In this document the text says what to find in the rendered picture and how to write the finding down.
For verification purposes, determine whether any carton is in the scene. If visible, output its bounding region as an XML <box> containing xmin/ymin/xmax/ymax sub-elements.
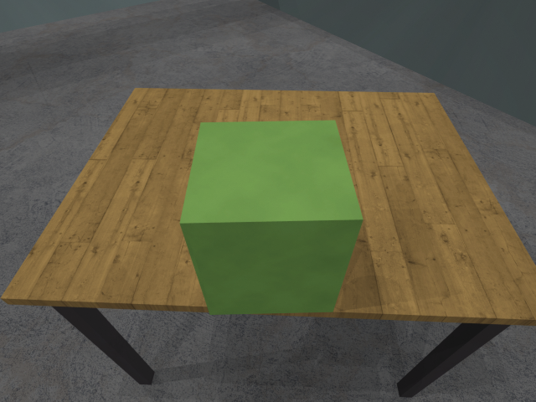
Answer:
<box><xmin>180</xmin><ymin>120</ymin><xmax>363</xmax><ymax>315</ymax></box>

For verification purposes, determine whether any table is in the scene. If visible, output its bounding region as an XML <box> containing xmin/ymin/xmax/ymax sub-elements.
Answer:
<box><xmin>0</xmin><ymin>88</ymin><xmax>536</xmax><ymax>398</ymax></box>

